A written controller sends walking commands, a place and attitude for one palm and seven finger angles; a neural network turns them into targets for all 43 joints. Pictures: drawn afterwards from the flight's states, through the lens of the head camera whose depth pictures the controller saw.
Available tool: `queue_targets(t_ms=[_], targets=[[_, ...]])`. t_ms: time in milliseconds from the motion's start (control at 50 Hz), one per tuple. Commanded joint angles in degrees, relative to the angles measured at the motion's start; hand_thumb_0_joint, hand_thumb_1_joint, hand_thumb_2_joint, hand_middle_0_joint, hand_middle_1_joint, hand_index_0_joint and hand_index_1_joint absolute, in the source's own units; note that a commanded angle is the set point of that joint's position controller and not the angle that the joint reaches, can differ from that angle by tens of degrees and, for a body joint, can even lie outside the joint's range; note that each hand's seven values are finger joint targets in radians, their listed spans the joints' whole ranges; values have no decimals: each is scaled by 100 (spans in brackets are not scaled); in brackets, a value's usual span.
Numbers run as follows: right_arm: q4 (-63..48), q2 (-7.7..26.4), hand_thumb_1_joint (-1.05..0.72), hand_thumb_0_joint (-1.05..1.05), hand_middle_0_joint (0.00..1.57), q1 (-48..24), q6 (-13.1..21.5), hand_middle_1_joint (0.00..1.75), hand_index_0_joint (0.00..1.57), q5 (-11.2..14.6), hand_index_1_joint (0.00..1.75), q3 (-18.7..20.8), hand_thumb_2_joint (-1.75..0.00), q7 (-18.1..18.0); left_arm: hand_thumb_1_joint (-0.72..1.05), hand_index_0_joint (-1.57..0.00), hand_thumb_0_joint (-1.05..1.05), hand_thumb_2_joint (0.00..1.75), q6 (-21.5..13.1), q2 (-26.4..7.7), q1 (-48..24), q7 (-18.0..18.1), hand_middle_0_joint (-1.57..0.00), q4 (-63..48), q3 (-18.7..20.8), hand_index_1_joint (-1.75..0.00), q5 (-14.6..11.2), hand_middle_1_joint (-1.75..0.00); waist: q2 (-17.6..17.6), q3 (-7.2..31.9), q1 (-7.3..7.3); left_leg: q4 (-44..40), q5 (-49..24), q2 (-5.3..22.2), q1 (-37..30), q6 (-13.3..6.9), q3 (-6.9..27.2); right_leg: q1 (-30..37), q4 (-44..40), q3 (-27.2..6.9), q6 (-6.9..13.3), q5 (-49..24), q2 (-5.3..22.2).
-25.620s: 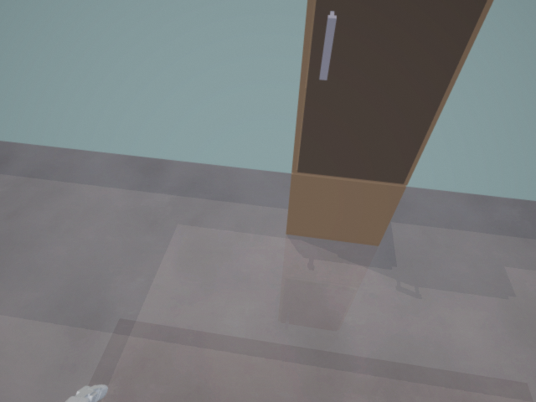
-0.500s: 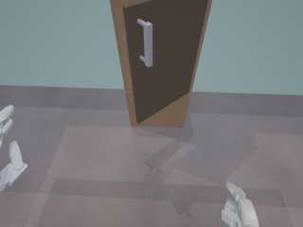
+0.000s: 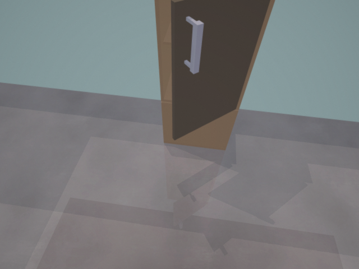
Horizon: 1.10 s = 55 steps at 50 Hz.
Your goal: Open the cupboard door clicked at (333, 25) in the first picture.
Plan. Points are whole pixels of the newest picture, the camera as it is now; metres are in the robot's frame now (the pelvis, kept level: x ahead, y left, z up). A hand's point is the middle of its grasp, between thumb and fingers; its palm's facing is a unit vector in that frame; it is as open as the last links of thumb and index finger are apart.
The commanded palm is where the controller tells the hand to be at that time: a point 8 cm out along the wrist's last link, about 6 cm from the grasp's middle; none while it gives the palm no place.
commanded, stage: let the arm hang, fingers relaxed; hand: left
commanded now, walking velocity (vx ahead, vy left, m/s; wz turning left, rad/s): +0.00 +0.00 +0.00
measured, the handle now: (192, 46) +0.69 +0.00 +0.13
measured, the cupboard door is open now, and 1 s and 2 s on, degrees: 41 41 41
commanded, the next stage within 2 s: look to check the result in 0.68 s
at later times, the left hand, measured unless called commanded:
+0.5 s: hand out of the picture +0.07 +0.25 -0.15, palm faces -0.01 -0.95 -0.33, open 7.3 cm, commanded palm none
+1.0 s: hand out of the picture +0.11 +0.26 -0.14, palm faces -0.03 -0.94 -0.35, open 7.3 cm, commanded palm none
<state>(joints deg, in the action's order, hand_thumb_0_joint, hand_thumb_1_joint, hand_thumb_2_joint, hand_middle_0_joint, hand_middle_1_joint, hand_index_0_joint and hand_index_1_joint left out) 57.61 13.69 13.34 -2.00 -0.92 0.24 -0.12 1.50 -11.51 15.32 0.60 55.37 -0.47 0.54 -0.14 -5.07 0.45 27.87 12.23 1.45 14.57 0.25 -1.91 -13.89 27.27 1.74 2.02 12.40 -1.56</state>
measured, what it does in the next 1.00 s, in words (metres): stands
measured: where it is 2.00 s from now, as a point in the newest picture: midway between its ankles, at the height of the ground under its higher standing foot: outside the picture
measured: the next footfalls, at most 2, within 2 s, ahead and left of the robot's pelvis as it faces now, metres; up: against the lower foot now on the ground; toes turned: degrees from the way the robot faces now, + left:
none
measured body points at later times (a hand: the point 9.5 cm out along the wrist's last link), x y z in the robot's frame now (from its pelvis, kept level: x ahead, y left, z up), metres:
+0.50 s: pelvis +0.01 +0.02 +0.01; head +0.02 +0.00 +0.46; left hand +0.07 +0.30 -0.13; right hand +0.04 -0.24 -0.15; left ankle +0.03 +0.12 -0.74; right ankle +0.03 -0.10 -0.74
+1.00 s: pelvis +0.03 +0.01 +0.01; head +0.06 +0.00 +0.46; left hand +0.12 +0.31 -0.12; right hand +0.11 -0.28 -0.13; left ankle +0.03 +0.12 -0.74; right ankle +0.03 -0.10 -0.74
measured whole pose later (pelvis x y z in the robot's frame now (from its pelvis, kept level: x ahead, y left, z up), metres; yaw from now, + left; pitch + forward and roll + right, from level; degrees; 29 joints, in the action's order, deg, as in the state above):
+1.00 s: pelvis +0.03 +0.01 +0.01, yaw +0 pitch -1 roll +0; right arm 64.5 19.0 4.7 0.2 -0.6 1.0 -0.1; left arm -1.2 -18.3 5.0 0.4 65.0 0.9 0.6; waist 1.2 -4.2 0.7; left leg 17.2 9.6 -0.1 7.0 -0.8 -2.9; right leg -7.0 17.9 0.7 0.6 10.1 -0.3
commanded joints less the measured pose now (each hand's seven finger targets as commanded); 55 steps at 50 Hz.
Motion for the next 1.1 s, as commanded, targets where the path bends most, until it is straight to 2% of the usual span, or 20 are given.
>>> queue_targets(t_ms=[0, 140, 240, 300, 380, 420, 460, 540, 660, 740, 880, 940, 960, 1000, 1060, 1080], targets=[[-180, 682, -90, 0, 20, -96, 150, 30, 20, -20, 30, 162, -90, -74, 90, -20, 0, 90, -235, -1055, -173, 68, -20, -27, 288, -30, 17, -30, 451, 521, 16, -741, 442, 403, -231, -170, 516, 127, -1058, -900, 170, 553, 671], [196, 796, -90, 0, 20, 111, 167, 30, 20, -25, 30, 231, -90, -100, 90, -20, 0, 90, -237, -1119, -290, 69, -20, 466, 322, -30, 25, -30, 68, 187, 28, -1003, 639, 474, -188, -221, 586, -7, -1153, -787, 160, 794, 647], [320, 870, -90, 0, 20, 43, 205, 30, 20, -28, 30, 253, -90, -97, 90, -20, 0, 90, -240, -1200, -378, 67, -20, 610, 342, -30, 31, -30, 66, 123, -5, -1180, 650, 525, -147, -252, 666, 53, -1044, -734, 142, 599, 652], [358, 930, -90, 0, 20, -47, 243, 30, 20, -24, 30, 258, -90, -94, 90, -20, 0, 90, -265, -1248, -431, 68, -20, 636, 351, -30, 33, -30, 111, 255, -23, -1234, 452, 560, -225, -257, 705, 188, -951, -710, 130, 278, 663], [377, 1002, -90, 0, 20, -185, 273, 30, 20, -14, 30, 271, -90, -82, 90, -20, 0, 90, -290, -1350, -580, 69, -20, 646, 355, -30, 40, -30, -46, 264, -25, -1254, 97, 574, -341, -261, 691, 241, -930, -690, 109, -6, 709], [400, 1051, -90, 0, 20, -267, 277, 30, 20, -13, 30, 265, -90, -78, 90, -20, 0, 90, -303, -1381, -661, 67, -20, 645, 347, -30, 36, -30, 63, 257, -10, -1263, 19, 570, -410, -239, 660, 237, -968, -725, 100, -52, 724], [397, 1094, -90, 0, 20, -331, 281, 30, 20, -1, 30, 271, -90, -69, 90, -20, 0, 90, -322, -1451, -688, 68, -20, 619, 364, -30, 40, -30, -43, 308, -23, -1225, -120, 551, -476, -243, 643, 275, -1003, -729, 93, -111, 734], [400, 1203, -90, 0, 20, -501, 302, 30, 20, -11, 30, 268, -90, -64, 90, -20, 0, 90, -348, -1533, -859, 56, -20, 619, 356, -30, 37, -30, 70, 432, 11, -1228, -372, 558, -635, -213, 616, 371, -1031, -758, 82, -349, 773], [375, 1342, -90, 0, 20, -694, 320, 30, 20, 6, 30, 277, -90, -55, 90, -20, 0, 90, -388, -1656, -973, 56, -20, 593, 366, -30, 36, -30, 25, 623, 11, -1191, -746, 567, -849, -197, 582, 548, -1080, -766, 71, -758, 814], [373, 1435, -90, 0, 20, -818, 327, 30, 20, -4, 30, 260, -90, -60, 90, -20, 0, 90, -390, -1705, -1068, 48, -20, 606, 351, -30, 24, -30, 144, 652, 25, -1222, -902, 588, -923, -168, 577, 617, -1089, -763, 70, -944, 841], [370, 1534, -90, 0, 20, -928, 314, 30, 20, 5, 30, 255, -90, -52, 90, -20, 0, 90, -396, -1796, -1145, 47, -20, 619, 341, -30, 24, -30, 59, 712, 36, -1239, -986, 601, -1034, -156, 582, 706, -1161, -746, 61, -1047, 868], [365, 1590, -90, 0, 20, -976, 321, 30, 20, 3, 30, 245, -90, -53, 90, -20, 0, 90, -396, -1824, -1144, 42, -20, 625, 327, -30, 19, -30, 131, 761, 24, -1248, -1101, 609, -1108, -150, 571, 743, -1164, -757, 62, -1149, 875], [361, 1586, -90, 0, 20, -963, 319, 30, 20, 17, 30, 244, -90, -54, 90, -20, 0, 90, -403, -1838, -1134, 49, -20, 609, 341, -30, 24, -30, 9, 788, 19, -1233, -1145, 620, -1133, -162, 578, 766, -1171, -732, 61, -1193, 865], [367, 1608, -90, 0, 20, -990, 322, 30, 20, 9, 30, 237, -90, -55, 90, -20, 0, 90, -399, -1861, -1164, 49, -20, 622, 325, -30, 20, -30, 96, 800, 26, -1219, -1284, 617, -1181, -152, 564, 790, -1151, -732, 59, -1363, 896], [349, 1633, -90, 0, 20, -976, 320, 30, 20, 25, 30, 236, -90, -60, 90, -20, 0, 90, -408, -1888, -1152, 56, -20, 600, 333, -30, 17, -30, -60, 845, 20, -1204, -1388, 630, -1224, -153, 551, 845, -1140, -704, 54, -1515, 879], [353, 1632, -90, 0, 20, -987, 321, 30, 20, 16, 30, 236, -90, -60, 90, -20, 0, 90, -405, -1888, -1175, 58, -20, 614, 323, -30, 16, -30, -6, 832, 28, -1207, -1425, 624, -1233, -149, 549, 850, -1129, -716, 55, -1569, 897]])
